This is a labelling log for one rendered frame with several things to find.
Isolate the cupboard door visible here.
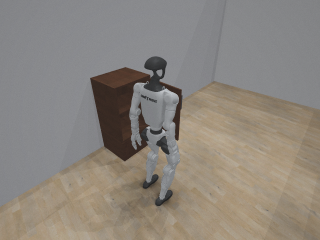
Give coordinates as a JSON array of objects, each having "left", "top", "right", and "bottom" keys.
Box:
[{"left": 149, "top": 78, "right": 182, "bottom": 141}]

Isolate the robot right hand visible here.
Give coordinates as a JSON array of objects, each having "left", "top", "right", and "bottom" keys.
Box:
[{"left": 168, "top": 152, "right": 180, "bottom": 170}]

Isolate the left robot upper arm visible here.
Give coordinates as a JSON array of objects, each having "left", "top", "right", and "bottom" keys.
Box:
[{"left": 129, "top": 82, "right": 146, "bottom": 116}]

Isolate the left robot forearm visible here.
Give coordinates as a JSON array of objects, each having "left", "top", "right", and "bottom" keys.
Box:
[{"left": 129, "top": 112, "right": 139, "bottom": 135}]

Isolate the robot left hand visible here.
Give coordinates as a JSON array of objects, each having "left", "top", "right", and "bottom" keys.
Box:
[{"left": 131, "top": 133, "right": 142, "bottom": 150}]

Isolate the left robot foot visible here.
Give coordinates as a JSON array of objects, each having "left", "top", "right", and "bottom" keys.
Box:
[{"left": 143, "top": 174, "right": 159, "bottom": 189}]

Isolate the robot right thigh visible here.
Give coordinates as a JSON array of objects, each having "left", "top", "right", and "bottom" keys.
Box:
[{"left": 160, "top": 137, "right": 179, "bottom": 176}]

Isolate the right robot forearm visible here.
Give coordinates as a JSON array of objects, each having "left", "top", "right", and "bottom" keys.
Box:
[{"left": 165, "top": 123, "right": 178, "bottom": 155}]

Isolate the right robot upper arm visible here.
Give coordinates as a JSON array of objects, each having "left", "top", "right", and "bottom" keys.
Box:
[{"left": 162, "top": 90, "right": 179, "bottom": 131}]

